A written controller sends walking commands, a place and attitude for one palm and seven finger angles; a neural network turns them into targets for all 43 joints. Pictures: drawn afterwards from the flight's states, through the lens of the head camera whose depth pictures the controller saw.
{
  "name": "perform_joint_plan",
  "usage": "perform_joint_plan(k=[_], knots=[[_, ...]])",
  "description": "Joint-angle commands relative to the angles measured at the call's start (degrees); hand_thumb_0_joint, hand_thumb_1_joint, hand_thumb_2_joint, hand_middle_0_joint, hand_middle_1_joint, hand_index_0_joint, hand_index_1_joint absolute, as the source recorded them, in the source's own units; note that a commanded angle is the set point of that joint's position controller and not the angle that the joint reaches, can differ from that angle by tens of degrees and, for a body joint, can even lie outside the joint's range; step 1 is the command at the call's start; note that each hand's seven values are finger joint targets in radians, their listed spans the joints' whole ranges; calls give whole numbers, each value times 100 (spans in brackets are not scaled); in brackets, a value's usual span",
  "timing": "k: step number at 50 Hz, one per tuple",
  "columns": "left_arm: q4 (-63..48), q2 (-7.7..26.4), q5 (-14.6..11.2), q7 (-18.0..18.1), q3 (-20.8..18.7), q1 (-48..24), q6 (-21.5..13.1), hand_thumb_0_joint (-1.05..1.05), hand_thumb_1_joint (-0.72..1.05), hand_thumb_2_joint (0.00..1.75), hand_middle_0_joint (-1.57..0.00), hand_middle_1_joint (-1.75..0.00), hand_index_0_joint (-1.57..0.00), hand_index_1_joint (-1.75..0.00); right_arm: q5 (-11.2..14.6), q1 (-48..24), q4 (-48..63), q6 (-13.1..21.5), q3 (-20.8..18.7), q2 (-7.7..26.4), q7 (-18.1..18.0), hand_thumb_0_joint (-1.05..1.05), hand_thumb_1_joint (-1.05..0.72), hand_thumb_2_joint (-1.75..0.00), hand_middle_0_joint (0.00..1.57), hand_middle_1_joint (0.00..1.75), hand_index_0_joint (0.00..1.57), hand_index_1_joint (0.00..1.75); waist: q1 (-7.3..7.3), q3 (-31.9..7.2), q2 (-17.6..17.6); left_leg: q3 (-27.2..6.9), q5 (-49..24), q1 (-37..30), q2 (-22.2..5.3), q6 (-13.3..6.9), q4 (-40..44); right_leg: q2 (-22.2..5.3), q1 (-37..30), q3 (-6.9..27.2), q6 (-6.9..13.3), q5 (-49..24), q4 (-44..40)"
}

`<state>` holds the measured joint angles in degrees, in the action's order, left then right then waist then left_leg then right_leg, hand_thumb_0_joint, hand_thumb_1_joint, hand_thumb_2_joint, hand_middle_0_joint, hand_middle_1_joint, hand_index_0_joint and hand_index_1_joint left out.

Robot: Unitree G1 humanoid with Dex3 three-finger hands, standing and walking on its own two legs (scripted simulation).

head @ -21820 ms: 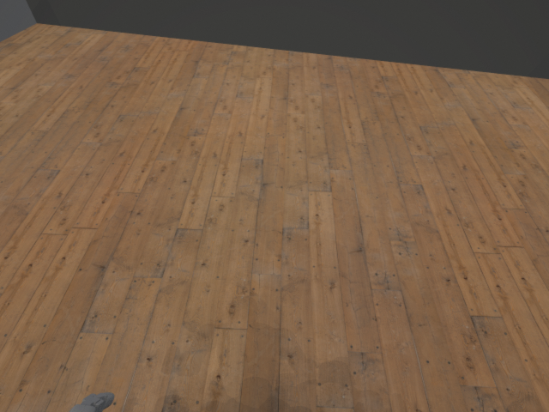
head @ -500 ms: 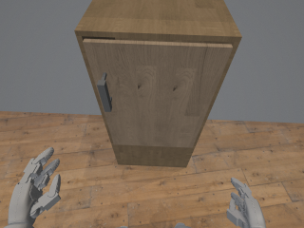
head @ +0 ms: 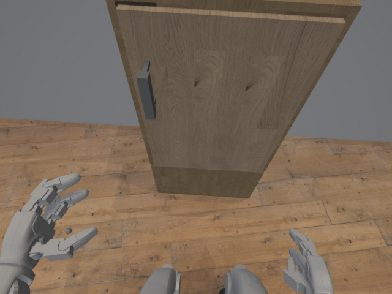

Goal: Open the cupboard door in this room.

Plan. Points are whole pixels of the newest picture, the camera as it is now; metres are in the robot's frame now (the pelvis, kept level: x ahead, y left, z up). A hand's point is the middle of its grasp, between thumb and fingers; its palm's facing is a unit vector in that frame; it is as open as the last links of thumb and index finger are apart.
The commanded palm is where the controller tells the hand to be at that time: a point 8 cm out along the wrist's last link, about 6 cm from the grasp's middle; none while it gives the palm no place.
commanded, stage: raise the hand with hooked fingers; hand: left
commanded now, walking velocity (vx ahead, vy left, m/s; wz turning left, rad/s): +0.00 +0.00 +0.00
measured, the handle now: (149, 91) +0.54 +0.16 +0.07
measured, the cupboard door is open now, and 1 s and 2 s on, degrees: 0 0 0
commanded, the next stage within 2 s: move the hooked fingers beside the handle in 1.32 s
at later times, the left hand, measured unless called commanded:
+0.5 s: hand (50, 206) +0.25 +0.27 +0.06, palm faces +0.04 -1.00 -0.06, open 13.6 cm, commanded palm +0.23 +0.32 +0.07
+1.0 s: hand (60, 174) +0.30 +0.27 +0.08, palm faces +0.00 -1.00 -0.03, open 14.0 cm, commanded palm +0.28 +0.32 +0.08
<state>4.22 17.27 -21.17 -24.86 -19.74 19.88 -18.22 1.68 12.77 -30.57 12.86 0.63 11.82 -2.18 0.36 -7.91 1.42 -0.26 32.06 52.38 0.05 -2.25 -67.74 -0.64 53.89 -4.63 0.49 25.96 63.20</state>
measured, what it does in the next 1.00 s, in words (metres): stands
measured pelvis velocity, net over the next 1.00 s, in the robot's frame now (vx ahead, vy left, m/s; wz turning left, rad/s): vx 0.01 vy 0.00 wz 0.00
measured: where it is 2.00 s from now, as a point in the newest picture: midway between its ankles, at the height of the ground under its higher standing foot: outside the picture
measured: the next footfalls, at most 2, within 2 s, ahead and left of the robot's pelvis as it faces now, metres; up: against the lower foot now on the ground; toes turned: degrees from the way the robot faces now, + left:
none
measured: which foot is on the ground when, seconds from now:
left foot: down 0.00-1.00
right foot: down 0.00-1.00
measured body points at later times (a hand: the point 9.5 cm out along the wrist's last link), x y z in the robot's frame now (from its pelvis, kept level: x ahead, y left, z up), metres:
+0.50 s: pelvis +0.00 +0.01 +0.01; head +0.06 +0.03 +0.46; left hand +0.24 +0.33 +0.07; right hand +0.17 -0.23 -0.05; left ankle +0.01 +0.09 -0.65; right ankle +0.04 -0.12 -0.65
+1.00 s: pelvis +0.01 +0.00 +0.02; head +0.09 +0.01 +0.47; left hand +0.30 +0.32 +0.08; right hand +0.17 -0.25 -0.05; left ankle +0.01 +0.09 -0.65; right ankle +0.04 -0.12 -0.65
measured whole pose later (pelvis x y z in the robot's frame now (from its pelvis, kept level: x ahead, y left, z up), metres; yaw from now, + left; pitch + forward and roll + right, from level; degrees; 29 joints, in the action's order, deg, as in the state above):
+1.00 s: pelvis +0.01 +0.00 +0.02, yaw +0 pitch +15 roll -3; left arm 22.6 24.0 -20.9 -29.9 -24.6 -0.3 -16.1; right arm 2.2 16.8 -29.9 10.3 1.8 16.2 -3.2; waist -0.9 -7.3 1.2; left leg -0.2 29.8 45.3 -0.3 -2.0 -59.9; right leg 0.1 46.8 -4.4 0.6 23.7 55.3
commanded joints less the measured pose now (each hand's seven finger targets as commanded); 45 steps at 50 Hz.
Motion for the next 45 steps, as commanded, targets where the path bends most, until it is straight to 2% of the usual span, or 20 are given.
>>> perform_joint_plan(k=[1, 2, 4, 6, 7, 9, 11, 15, 18, 20, 21, 24, 26, 30, 35, 36, 39, 41, 43, 45], knots=[[-1204, 873, -119, 206, -453, -281, -744, 0, -3, 50, -27, -90, -27, -90, 30, -163, 929, 387, -394, 1019, -85, 0, -90, -90, 20, 30, 20, 30, 35, -1363, 219, -353, -1461, -658, 42, 199, 1205, 193, -1110, 78, 130, -330, -664], [-1235, 827, -79, 205, -319, -411, -799, 0, -6, 49, -27, -92, -27, -92, 35, -126, 930, 405, -374, 1049, -82, 0, -90, -90, 20, 30, 20, 30, -32, -1287, 263, -385, -1336, -681, 39, 199, 1253, 195, -1003, 57, 129, -244, -682], [-1236, 1037, -1, 170, -291, -785, -819, 0, -10, 47, -27, -94, -27, -94, 33, -87, 914, 426, -343, 1134, -104, 0, -90, -90, 20, 30, 20, 30, -90, -1184, 445, -433, -1139, -648, 40, 203, 1283, 199, -909, 62, 168, -135, -647], [-1201, 1107, 70, 132, -255, -772, -783, 0, -15, 45, -27, -98, -27, -98, 59, -8, 902, 428, -347, 1174, -119, 0, -90, -90, 20, 30, 20, 30, -91, -1250, 517, -485, -1114, -830, 28, 226, 1422, 186, -925, 33, 161, -150, -707], [-1188, 1164, 82, 126, -281, -791, -730, 0, -17, 44, -28, -99, -28, -99, 65, -1, 911, 429, -341, 1195, -129, 0, -90, -90, 20, 30, 20, 30, -79, -1245, 606, -492, -1098, -863, 32, 226, 1468, 178, -951, 28, 159, -163, -734], [-976, 1411, 50, 121, -513, -822, -579, 0, -22, 42, -28, -102, -28, -102, 77, 28, 904, 394, -334, 1239, -151, 0, -90, -90, 20, 30, 20, 30, -33, -1148, 500, -527, -1121, -856, 23, 241, 1551, 209, -1056, 5, 177, -191, -788], [-989, 1456, 2, 140, -595, -896, -485, 0, -27, 40, -28, -105, -28, -105, 96, 43, 930, 346, -326, 1240, -167, 0, -90, -90, 20, 30, 20, 30, -16, -1174, 513, -524, -1086, -958, 27, 258, 1668, 193, -1155, -21, 155, -185, -861], [-913, 1505, -122, 216, -761, -982, -387, 0, -36, 36, -29, -111, -29, -111, 79, 72, 971, 291, -284, 1207, -161, 0, -90, -90, 20, 30, 20, 30, 71, -1265, 639, -494, -1543, -1125, 41, 327, 1741, 212, -1408, -62, 181, -462, -919], [-594, 1335, -95, 208, -589, -1099, -354, 0, -43, 33, -29, -115, -29, -115, 82, 108, 954, 264, -278, 1235, -141, 0, -90, -90, 20, 30, 20, 30, -45, -1023, 489, -480, -1423, -1068, 26, 317, 1750, 219, -1294, -67, 148, -426, -1002], [-415, 1368, -65, 119, -535, -1442, -335, 0, -48, 31, -30, -118, -30, -118, 81, 153, 927, 255, -259, 1259, -138, 0, -90, -90, 20, 30, 20, 30, -90, -1012, 564, -465, -1406, -1071, 33, 312, 1730, 227, -1273, -44, 162, -440, -1011], [-229, 1366, -40, 70, -491, -1496, -297, 0, -50, 30, -30, -120, -30, -120, 95, 180, 920, 247, -266, 1274, -146, 0, -90, -90, 20, 30, 20, 30, -143, -880, 442, -479, -1269, -1042, 22, 305, 1754, 230, -1197, -45, 152, -378, -1052], [-45, 1555, -48, -101, -561, -1966, -257, 0, -50, 30, -30, -120, -30, -120, 97, 214, 894, 258, -264, 1328, -187, 0, -90, -90, 20, 30, 20, 30, -168, -955, 331, -448, -1311, -994, 41, 246, 1694, 233, -1320, 24, 165, -437, -1097], [-64, 1726, -66, -199, -701, -2171, -272, 0, -50, 30, -30, -120, -30, -120, 103, 231, 881, 255, -270, 1309, -205, 0, -90, -90, 20, 30, 20, 30, -119, -1249, 387, -415, -1542, -1177, 44, 238, 1697, 218, -1498, 64, 160, -594, -1144], [-160, 2032, -103, -244, -968, -2449, -352, 0, -50, 30, -30, -120, -30, -120, 65, 248, 841, 254, -243, 1280, -224, 0, -90, -90, 20, 30, 20, 30, -23, -1546, 495, -405, -2100, -1411, 25, 271, 1691, 231, -1733, 73, 184, -961, -1107], [298, 2021, -159, -296, -1036, -2515, -261, 0, -50, 30, -30, -120, -30, -120, 77, 287, 780, 182, -226, 1256, -209, 0, -90, -90, 20, 30, 20, 30, -19, -1472, 573, -337, -2417, -1434, 15, 287, 1683, 229, -1841, 77, 170, -1278, -1135], [482, 1969, -171, -332, -1005, -2538, -206, 0, -50, 30, -30, -120, -30, -120, 88, 306, 775, 157, -239, 1265, -213, 0, -90, -90, 20, 30, 20, 30, -69, -1368, 449, -301, -2283, -1346, 22, 255, 1676, 219, -1821, 97, 143, -1252, -1195], [762, 2029, -193, -427, -1012, -2748, -69, 0, -50, 30, -30, -120, -30, -120, 104, 337, 789, 117, -239, 1303, -226, 0, -90, -90, 20, 30, 20, 30, -71, -1333, 367, -275, -2263, -1265, 30, 220, 1679, 218, -1918, 127, 157, -1333, -1233], [754, 2120, -140, -475, -1003, -2981, -38, 0, -50, 30, -30, -120, -30, -120, 119, 373, 789, 89, -243, 1313, -232, 0, -90, -90, 20, 30, 20, 30, -86, -1466, 446, -269, -2328, -1374, 15, 215, 1719, 200, -1947, 139, 140, -1384, -1256], [865, 1951, -155, -510, -910, -2804, -23, 0, -50, 30, -30, -120, -30, -120, 115, 391, 828, 84, -261, 1298, -219, 0, -90, -90, 20, 30, 20, 30, -88, -1445, 254, -252, -2373, -1355, 22, 189, 1717, 199, -1999, 146, 124, -1470, -1292], [736, 2019, -174, -538, -961, -2794, -95, 0, -50, 30, -30, -120, -30, -120, 99, 403, 835, 83, -258, 1291, -185, 0, -90, -90, 20, 30, 20, 30, -31, -1624, 358, -249, -2608, -1432, 23, 204, 1686, 209, -2106, 167, 146, -1648, -1247]])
